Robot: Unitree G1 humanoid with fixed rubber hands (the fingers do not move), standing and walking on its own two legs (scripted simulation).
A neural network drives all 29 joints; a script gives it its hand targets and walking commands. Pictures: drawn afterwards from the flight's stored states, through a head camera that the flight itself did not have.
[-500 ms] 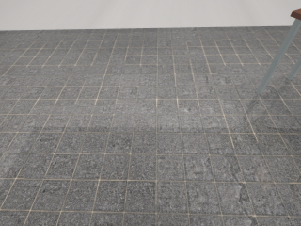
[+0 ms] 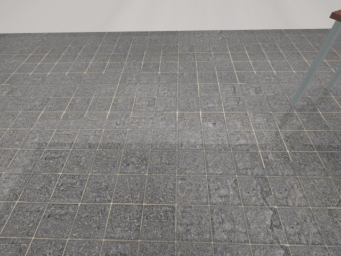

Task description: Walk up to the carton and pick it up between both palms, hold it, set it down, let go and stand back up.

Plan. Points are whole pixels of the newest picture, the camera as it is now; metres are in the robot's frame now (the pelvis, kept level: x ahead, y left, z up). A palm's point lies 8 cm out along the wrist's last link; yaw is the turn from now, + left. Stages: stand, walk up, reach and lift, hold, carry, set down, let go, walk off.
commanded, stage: stand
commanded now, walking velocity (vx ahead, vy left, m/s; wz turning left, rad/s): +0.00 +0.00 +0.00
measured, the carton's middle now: out of the picture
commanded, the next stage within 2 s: walk up in 0.28 s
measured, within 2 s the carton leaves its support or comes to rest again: neither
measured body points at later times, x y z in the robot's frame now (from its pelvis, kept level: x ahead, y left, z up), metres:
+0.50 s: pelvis +0.01 -0.01 +0.00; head +0.03 -0.01 +0.45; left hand -0.01 +0.19 -0.17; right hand -0.01 -0.21 -0.17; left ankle -0.01 +0.14 -0.74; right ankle -0.01 -0.10 -0.74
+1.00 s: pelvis +0.11 -0.17 -0.03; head +0.12 -0.19 +0.42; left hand +0.31 -0.01 -0.14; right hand +0.16 -0.45 -0.13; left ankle +0.19 -0.07 -0.68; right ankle +0.09 -0.23 -0.74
